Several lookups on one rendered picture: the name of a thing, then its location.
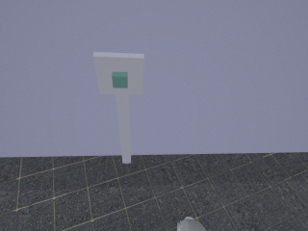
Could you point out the panel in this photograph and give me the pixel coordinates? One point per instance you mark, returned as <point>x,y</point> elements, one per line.
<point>105,64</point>

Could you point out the button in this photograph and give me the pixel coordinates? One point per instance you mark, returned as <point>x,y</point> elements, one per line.
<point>120,80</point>

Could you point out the robot right thigh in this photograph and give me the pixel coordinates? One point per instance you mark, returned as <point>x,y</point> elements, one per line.
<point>189,224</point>

